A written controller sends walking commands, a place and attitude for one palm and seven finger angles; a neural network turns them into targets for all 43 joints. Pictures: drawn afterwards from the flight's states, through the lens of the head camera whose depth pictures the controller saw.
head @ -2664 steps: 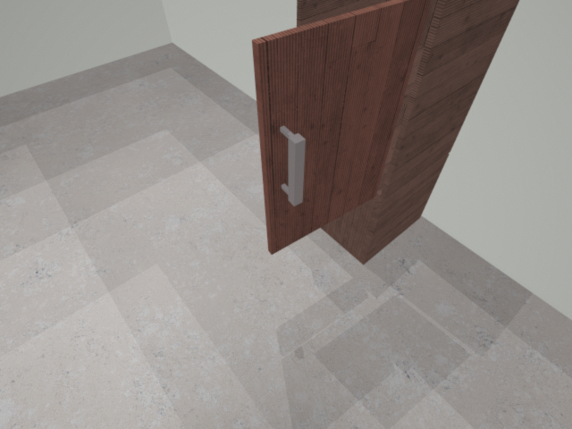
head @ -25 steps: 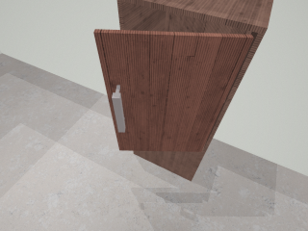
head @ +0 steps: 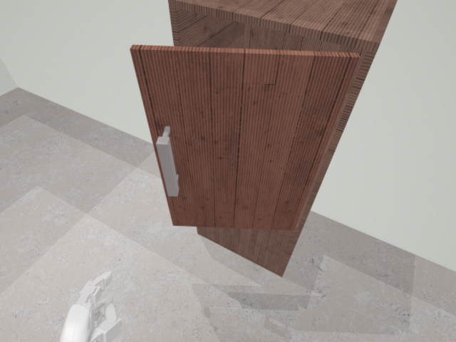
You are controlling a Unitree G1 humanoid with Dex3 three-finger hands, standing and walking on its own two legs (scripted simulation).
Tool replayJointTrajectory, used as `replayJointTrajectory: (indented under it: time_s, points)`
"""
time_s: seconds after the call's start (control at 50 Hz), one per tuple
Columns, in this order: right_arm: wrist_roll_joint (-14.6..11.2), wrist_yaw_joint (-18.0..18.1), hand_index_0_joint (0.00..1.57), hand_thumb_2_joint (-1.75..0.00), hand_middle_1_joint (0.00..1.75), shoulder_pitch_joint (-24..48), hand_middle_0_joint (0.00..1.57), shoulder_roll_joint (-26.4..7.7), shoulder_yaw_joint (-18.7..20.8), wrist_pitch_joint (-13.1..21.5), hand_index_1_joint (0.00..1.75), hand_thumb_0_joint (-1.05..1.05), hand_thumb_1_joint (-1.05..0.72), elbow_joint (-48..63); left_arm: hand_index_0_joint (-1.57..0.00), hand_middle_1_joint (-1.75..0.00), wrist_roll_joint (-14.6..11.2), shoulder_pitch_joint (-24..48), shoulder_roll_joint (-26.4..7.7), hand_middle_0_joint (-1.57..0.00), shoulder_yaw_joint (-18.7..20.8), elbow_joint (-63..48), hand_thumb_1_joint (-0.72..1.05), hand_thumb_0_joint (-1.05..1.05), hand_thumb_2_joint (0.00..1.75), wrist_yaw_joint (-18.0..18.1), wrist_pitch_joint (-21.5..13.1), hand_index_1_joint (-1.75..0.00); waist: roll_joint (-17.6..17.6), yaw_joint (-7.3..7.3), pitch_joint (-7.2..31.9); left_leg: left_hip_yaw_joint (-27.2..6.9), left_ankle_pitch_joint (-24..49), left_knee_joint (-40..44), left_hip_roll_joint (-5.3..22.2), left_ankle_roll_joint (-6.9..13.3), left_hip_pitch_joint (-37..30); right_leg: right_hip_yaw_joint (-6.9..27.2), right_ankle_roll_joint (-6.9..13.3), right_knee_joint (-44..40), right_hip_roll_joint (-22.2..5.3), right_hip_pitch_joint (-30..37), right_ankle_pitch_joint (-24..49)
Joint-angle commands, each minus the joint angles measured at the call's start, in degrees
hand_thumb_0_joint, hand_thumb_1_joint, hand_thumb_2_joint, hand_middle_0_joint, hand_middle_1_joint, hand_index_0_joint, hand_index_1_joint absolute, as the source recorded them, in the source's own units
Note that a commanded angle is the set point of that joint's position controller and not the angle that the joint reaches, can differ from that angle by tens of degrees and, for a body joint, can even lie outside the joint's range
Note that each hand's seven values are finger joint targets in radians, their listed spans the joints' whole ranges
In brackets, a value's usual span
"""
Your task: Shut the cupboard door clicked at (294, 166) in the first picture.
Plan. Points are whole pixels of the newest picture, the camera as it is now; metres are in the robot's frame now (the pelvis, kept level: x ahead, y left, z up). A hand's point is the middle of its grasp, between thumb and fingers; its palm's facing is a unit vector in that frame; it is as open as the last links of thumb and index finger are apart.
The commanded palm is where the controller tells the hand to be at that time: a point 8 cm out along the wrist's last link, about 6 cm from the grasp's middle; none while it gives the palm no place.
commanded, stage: raise the hand and make a fist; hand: left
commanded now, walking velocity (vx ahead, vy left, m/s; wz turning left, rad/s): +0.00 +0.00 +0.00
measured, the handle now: (170, 162) +0.50 +0.16 +0.00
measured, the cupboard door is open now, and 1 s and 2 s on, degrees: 26 26 26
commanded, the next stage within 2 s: bring the fist close to the handle in 1.78 s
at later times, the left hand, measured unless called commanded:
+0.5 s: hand (134, 330) +0.16 +0.16 -0.03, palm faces -0.04 -1.00 -0.05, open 5.1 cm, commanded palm +0.13 +0.22 -0.03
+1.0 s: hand (120, 310) +0.18 +0.19 -0.01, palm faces -0.01 -1.00 -0.04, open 3.2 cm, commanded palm +0.15 +0.24 -0.01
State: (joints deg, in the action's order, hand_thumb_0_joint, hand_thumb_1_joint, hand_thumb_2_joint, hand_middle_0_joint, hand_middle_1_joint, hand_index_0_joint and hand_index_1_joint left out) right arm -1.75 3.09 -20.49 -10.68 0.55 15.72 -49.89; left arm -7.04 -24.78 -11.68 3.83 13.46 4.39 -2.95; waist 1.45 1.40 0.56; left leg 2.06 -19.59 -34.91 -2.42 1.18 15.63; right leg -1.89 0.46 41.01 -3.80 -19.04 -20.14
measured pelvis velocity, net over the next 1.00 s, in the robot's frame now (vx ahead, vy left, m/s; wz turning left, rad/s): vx -0.03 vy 0.00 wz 0.01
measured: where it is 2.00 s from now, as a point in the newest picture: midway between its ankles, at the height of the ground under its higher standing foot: outside the picture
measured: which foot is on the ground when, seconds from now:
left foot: down 0.00-1.00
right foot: down 0.00-1.00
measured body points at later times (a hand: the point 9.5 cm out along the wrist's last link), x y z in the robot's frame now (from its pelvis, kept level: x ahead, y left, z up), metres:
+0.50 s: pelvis -0.06 -0.04 -0.10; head +0.00 -0.03 +0.35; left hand +0.15 +0.22 -0.03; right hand +0.16 -0.25 -0.16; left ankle -0.01 +0.10 -0.72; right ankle -0.01 -0.13 -0.72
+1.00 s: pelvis -0.03 +0.00 -0.07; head +0.03 +0.01 +0.37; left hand +0.17 +0.24 -0.01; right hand +0.16 -0.24 -0.13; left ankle -0.01 +0.10 -0.72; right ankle -0.01 -0.13 -0.72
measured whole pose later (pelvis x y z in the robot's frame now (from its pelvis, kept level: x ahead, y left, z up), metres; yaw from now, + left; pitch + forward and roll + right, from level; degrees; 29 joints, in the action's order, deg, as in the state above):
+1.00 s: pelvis -0.03 +0.00 -0.07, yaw +0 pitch +14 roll -2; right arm -0.7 2.9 -14.0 -14.0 -0.1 11.5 -27.1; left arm -15.5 -24.5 -13.8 8.5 -6.2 -14.4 -20.9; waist -1.2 -0.2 7.9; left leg -1.3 -30.6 -67.1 0.3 1.1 50.5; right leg -4.2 0.0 64.1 -1.3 -49.1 -28.9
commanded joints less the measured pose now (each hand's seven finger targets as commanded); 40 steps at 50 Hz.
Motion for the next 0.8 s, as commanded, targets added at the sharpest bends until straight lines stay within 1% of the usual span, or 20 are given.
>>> replayJointTrajectory:
  time_s: [0.0,0.02,0.04,0.06,0.08,0.1,0.12,0.14,0.16,0.2,0.22,0.26,0.3,0.34,0.4,0.46,0.5,0.62,0.68,0.78]
  points:
    - [0.9,-1.9,0.2,-0.9,0.3,9.0,0.2,-9.7,4.5,5.7,0.3,0.0,-0.9,14.6,-0.33,-0.44,-4.5,-8.8,-1.3,-0.33,8.4,2.4,0.9,0.0,0.9,-7.8,-16.3,-0.44,11.2,-2.01,-3.9,-4.0,9.1,-6.8,1.3,-2.3,18.2,-2.0,1.1,-3.3,2.2,-12.6,7.0]
    - [1.3,-2.5,0.2,-0.9,0.3,9.5,0.2,-9.3,4.7,5.4,0.3,0.0,-0.9,16.1,-0.35,-0.46,-5.7,-11.7,-0.3,-0.35,9.8,3.7,0.9,0.0,0.9,-12.0,-21.7,-0.46,14.2,-3.54,1.0,-3.1,11.3,-10.7,1.0,-2.6,21.1,-3.0,1.2,3.0,2.8,-13.8,12.2]
    - [1.7,-2.9,0.2,-0.9,0.3,10.3,0.2,-9.5,5.5,5.3,0.3,0.0,-0.9,17.1,-0.36,-0.48,-7.0,-11.7,0.0,-0.36,10.3,3.6,0.9,0.0,0.9,-16.4,-27.5,-0.48,16.0,-4.41,5.3,-2.1,10.1,-15.2,0.4,-2.8,25.0,-1.8,0.9,7.7,2.8,-15.7,12.6]
    - [1.8,-3.2,0.2,-0.9,0.3,11.2,0.2,-9.6,5.7,5.6,0.3,0.0,-0.9,18.6,-0.38,-0.5,-8.4,-9.6,-0.6,-0.38,10.2,2.7,0.9,0.0,0.9,-20.9,-32.7,-0.5,14.0,-4.64,7.9,-1.6,6.8,-18.5,-0.1,-2.9,28.8,0.3,0.6,10.6,2.2,-17.6,10.5]
    - [1.5,-3.4,0.2,-0.9,0.3,11.8,0.2,-9.8,5.8,5.9,0.3,0.0,-0.9,20.3,-0.4,-0.52,-9.6,-7.8,-3.6,-0.4,12.2,2.3,0.9,0.0,0.9,-25.3,-36.8,-0.52,10.7,-4.69,9.6,-1.4,3.3,-21.4,-0.4,-2.9,32.3,2.9,0.8,12.0,1.5,-19.0,6.2]
    - [1.0,-3.6,0.2,-0.9,0.3,11.7,0.2,-10.2,5.9,5.6,0.3,0.0,-0.9,22.1,-0.42,-0.54,-10.7,-6.7,-7.4,-0.42,15.5,2.5,0.9,0.0,0.9,-28.3,-37.9,-0.54,3.4,-5.73,10.9,-0.9,2.1,-23.5,-0.4,-2.5,34.0,6.0,1.5,12.9,0.8,-19.4,3.4]
    - [0.6,-3.4,0.2,-0.9,0.3,13.1,0.2,-10.6,5.5,5.4,0.3,0.0,-0.9,25.1,-0.44,-0.56,-12.2,-4.2,-8.6,-0.44,15.5,-1.4,0.9,0.0,0.9,-30.4,-37.0,-0.56,-1.3,-6.22,14.0,0.1,-0.2,-24.7,-0.9,-1.8,35.0,7.8,1.5,12.6,0.7,-19.3,-2.1]
    - [-0.1,-2.9,0.2,-0.9,0.3,14.1,0.2,-10.3,5.3,5.1,0.3,0.0,-0.9,27.3,-0.46,-0.58,-13.8,-1.3,-9.5,-0.46,15.8,-4.1,0.9,0.0,0.9,-31.3,-35.3,-0.58,1.3,-5.92,15.5,0.5,-5.0,-25.7,-1.0,-1.3,36.9,10.4,0.8,9.8,0.3,-19.6,-11.6]
    - [-0.5,-2.2,0.2,-0.9,0.3,14.7,0.2,-10.7,5.1,5.0,0.3,0.0,-0.9,29.8,-0.47,-0.6,-14.9,2.3,-9.9,-0.47,15.3,-7.7,0.9,0.0,0.9,-31.4,-33.3,-0.6,0.7,-5.22,15.1,0.3,-7.9,-26.9,-0.8,-0.7,38.9,12.2,0.6,8.1,0.3,-20.9,-19.0]
    - [-0.5,-0.8,0.2,-0.9,0.3,13.4,0.2,-10.8,4.7,5.1,0.3,0.0,-0.9,31.1,-0.51,-0.64,-16.0,10.4,-13.2,-0.51,16.5,-17.7,0.9,0.0,0.9,-29.9,-31.7,-0.64,-0.4,-3.64,17.4,-1.0,-9.0,-29.8,0.4,0.0,39.7,14.1,0.3,7.9,0.8,-22.3,-24.1]
    - [-0.3,-0.3,0.2,-0.9,0.3,12.0,0.2,-10.6,4.6,5.0,0.3,0.0,-0.9,31.1,-0.53,-0.66,-15.9,12.6,-13.5,-0.53,16.0,-22.8,0.9,0.0,0.9,-28.9,-31.7,-0.66,-1.5,-2.87,19.8,-1.2,-8.6,-30.3,0.9,0.4,38.6,14.0,0.1,8.0,0.9,-21.8,-23.9]
    - [-0.2,0.7,0.2,-0.9,0.3,10.8,0.2,-10.1,4.0,5.1,0.3,0.0,-0.9,30.0,-0.57,-0.7,-14.6,13.9,-12.0,-0.57,13.5,-28.9,0.9,0.0,0.9,-26.7,-32.2,-0.7,-4.1,-1.59,20.2,-1.7,-7.0,-31.0,1.6,0.9,36.7,12.7,0.3,8.8,1.7,-23.2,-20.7]
    - [0.1,1.5,0.2,-0.9,0.3,10.0,0.2,-10.5,3.6,5.0,0.3,0.0,-0.9,29.0,-0.6,-0.74,-13.2,15.0,-11.4,-0.6,10.9,-31.6,0.9,0.0,0.9,-25.4,-31.7,-0.74,-2.9,0.25,19.0,-2.8,-5.9,-31.0,2.2,1.3,35.9,10.4,0.4,10.3,2.8,-25.5,-17.6]
    - [-0.1,1.9,0.2,-0.9,0.3,9.7,0.2,-10.5,3.3,4.6,0.3,0.0,-0.9,27.8,-0.64,-0.78,-12.2,12.6,-9.9,-0.64,8.7,-28.9,0.9,0.0,0.9,-25.3,-29.4,-0.78,-4.3,0.59,16.4,-3.2,-6.2,-30.3,2.4,1.0,36.3,8.8,0.5,10.7,3.2,-26.8,-16.3]
    - [-0.4,2.3,0.2,-0.9,0.3,9.8,0.2,-10.4,2.8,3.6,0.3,0.0,-0.9,27.4,-0.69,-0.84,-11.7,10.3,-11.2,-0.69,9.9,-24.0,0.9,0.0,0.9,-25.5,-24.2,-0.84,-3.2,-0.19,15.3,-3.7,-6.6,-29.0,2.4,0.9,37.5,8.1,0.4,9.7,3.4,-25.6,-17.8]
    - [-0.6,1.9,0.2,-0.9,0.3,10.3,0.2,-9.6,2.6,2.5,0.3,0.0,-0.9,28.6,-0.75,-0.9,-11.8,6.9,-10.9,-0.75,11.6,-23.2,0.9,0.0,0.9,-24.6,-19.6,-0.9,-1.8,-2.18,17.6,-3.6,-4.8,-27.0,2.0,0.5,36.7,7.2,0.1,9.3,2.8,-21.9,-15.4]
    - [-0.3,1.6,0.2,-0.9,0.3,10.8,0.2,-8.7,2.5,2.0,0.3,0.0,-0.9,29.1,-0.79,-0.94,-12.2,4.1,-11.5,-0.79,14.0,-23.5,0.9,0.0,0.9,-23.0,-18.3,-0.94,-1.1,-3.79,19.5,-3.7,-2.1,-26.2,1.9,0.3,36.2,6.9,0.1,10.0,2.8,-18.7,-11.4]
    - [0.8,0.7,0.2,-0.9,0.3,10.2,0.2,-8.5,2.5,1.6,0.3,0.0,-0.9,29.0,-0.9,-1.06,-11.4,2.3,-9.0,-0.9,12.5,-25.6,0.9,0.0,0.9,-20.1,-21.7,-1.06,0.4,-3.07,19.8,-4.3,1.8,-24.0,2.1,0.0,33.4,2.9,0.1,13.2,3.3,-19.3,-2.2]
    - [0.9,0.4,0.2,-0.9,0.3,9.3,0.2,-9.3,2.5,1.5,0.3,0.0,-0.9,29.2,-0.95,-1.12,-11.1,1.8,-7.5,-0.95,9.8,-26.0,0.9,0.0,0.9,-20.4,-23.4,-1.12,-1.5,-2.22,17.9,-4.4,0.3,-22.7,1.9,0.0,31.8,0.8,0.6,13.9,3.9,-22.3,-3.3]
    - [0.9,0.7,0.2,-0.9,0.3,8.4,0.2,-10.3,2.5,1.1,0.3,0.0,-0.9,29.9,-1.04,-1.22,-10.7,2.7,-8.3,-1.04,9.3,-29.2,0.9,0.0,0.9,-20.1,-24.1,-1.22,-3.0,-1.99,18.9,-5.1,-0.4,-20.9,2.0,-0.1,29.0,-1.1,1.0,14.8,4.4,-23.5,-3.1]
